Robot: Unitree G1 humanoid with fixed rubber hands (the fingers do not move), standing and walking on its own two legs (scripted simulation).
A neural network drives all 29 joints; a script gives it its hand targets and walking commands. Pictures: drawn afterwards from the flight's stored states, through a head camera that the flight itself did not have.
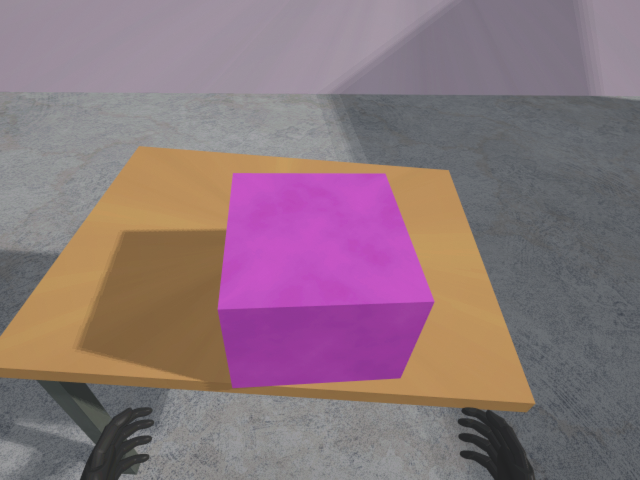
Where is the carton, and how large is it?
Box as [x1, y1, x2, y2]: [218, 173, 434, 387]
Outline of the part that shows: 233,173 218,301 218,313 232,387 400,377 434,301 385,174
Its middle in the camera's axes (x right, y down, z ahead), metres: -0.01 +0.05 +0.66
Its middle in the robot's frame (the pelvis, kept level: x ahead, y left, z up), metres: +0.47 +0.05 -0.02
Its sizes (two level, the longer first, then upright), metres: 0.293 0.275 0.208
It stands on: a table, 0.66 m high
